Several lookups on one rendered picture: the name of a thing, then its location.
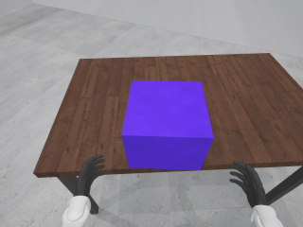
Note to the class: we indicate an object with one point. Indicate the carton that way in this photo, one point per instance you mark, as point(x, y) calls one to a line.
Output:
point(166, 125)

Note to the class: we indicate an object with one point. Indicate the robot left hand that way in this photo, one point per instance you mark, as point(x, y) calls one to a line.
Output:
point(87, 176)

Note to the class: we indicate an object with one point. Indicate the left robot forearm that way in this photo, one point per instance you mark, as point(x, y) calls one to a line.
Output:
point(77, 213)

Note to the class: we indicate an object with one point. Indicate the robot right hand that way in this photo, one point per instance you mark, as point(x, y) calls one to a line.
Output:
point(251, 183)

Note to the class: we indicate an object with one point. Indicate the right robot forearm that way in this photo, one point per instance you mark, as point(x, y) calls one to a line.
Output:
point(264, 216)

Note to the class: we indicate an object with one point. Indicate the table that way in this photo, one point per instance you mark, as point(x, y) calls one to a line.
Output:
point(255, 109)

